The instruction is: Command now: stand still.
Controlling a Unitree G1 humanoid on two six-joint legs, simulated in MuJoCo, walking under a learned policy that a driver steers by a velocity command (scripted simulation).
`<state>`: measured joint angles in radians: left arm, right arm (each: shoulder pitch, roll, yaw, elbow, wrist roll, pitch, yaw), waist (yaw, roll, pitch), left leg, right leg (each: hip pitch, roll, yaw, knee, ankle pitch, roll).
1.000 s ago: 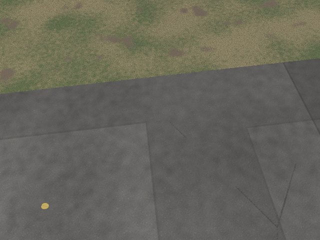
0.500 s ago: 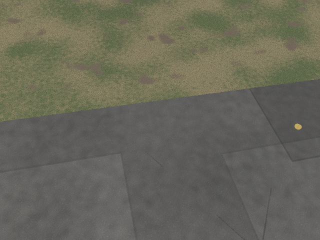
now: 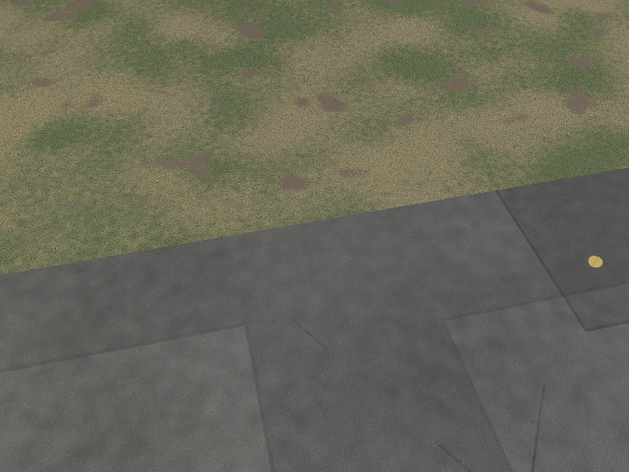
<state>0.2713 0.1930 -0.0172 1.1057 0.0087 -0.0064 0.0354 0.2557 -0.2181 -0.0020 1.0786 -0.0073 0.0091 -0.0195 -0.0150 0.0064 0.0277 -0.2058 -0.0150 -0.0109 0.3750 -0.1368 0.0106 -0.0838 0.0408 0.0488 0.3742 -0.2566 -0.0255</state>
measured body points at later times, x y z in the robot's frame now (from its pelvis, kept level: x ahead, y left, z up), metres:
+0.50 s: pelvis +0.01 -0.01 +0.00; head +0.02 -0.01 +0.45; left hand -0.01 +0.22 -0.16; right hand +0.00 -0.24 -0.16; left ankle +0.04 +0.11 -0.74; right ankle -0.03 -0.11 -0.74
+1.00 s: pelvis +0.02 -0.01 +0.00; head +0.03 -0.02 +0.45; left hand -0.01 +0.20 -0.16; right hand +0.00 -0.23 -0.17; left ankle +0.04 +0.11 -0.74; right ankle -0.03 -0.11 -0.74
